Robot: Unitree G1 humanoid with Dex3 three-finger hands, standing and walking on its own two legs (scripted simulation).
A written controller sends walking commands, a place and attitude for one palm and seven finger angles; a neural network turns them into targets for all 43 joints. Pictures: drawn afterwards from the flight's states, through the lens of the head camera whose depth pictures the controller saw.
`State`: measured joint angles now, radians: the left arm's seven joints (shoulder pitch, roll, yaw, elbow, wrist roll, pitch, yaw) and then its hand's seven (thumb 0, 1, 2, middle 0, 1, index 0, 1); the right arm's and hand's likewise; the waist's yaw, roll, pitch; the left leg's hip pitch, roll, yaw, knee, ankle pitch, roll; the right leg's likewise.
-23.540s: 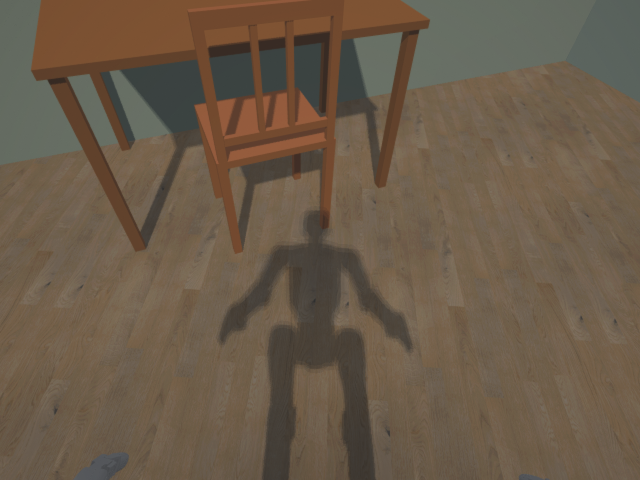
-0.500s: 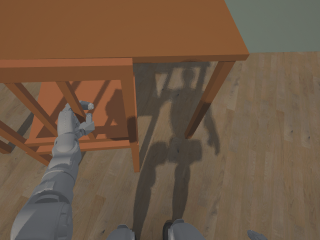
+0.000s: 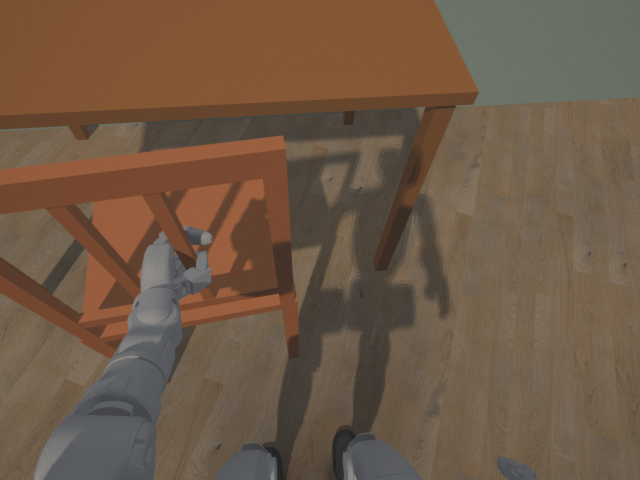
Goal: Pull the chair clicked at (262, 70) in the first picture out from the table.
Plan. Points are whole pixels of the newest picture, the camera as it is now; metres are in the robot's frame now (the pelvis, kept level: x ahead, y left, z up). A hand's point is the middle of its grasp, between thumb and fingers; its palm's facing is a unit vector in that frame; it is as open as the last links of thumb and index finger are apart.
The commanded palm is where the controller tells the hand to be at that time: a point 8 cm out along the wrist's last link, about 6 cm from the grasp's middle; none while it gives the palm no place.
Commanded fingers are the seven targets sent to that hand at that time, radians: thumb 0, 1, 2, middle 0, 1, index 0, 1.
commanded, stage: step backward, pulling the chair out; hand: left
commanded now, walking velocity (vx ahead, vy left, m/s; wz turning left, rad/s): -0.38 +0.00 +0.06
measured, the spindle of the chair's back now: (115, 265) +0.41 +0.27 -0.05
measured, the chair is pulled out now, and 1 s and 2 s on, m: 0.13 0.17 0.20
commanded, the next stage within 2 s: none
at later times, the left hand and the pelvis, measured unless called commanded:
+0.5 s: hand (211, 294) +0.36 +0.13 -0.05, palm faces +0.10 -0.97 -0.20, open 5.0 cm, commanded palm +0.35 +0.18 -0.05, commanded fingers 0.00 0.90 0.90 -0.50 -1.45 -0.50 -1.45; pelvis -0.02 -0.01 +0.00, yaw +3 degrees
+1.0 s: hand (211, 293) +0.37 +0.13 -0.05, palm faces +0.11 -0.97 -0.21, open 5.2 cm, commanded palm +0.35 +0.18 -0.04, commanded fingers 0.00 0.90 0.90 -0.50 -1.45 -0.50 -1.45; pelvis -0.02 -0.02 -0.01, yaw +1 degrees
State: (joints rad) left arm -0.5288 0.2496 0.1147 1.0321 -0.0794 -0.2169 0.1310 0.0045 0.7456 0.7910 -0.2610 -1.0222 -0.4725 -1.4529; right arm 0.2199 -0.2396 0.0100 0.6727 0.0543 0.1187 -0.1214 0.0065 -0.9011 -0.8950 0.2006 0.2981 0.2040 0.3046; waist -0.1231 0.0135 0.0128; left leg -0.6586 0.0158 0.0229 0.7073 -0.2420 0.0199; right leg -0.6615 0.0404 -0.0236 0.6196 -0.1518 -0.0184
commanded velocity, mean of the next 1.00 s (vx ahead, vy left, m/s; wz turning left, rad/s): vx -0.38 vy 0.03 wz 0.04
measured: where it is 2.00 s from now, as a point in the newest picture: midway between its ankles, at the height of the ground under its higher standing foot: outside the picture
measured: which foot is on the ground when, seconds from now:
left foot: down 0.00-1.00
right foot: down 0.00-1.00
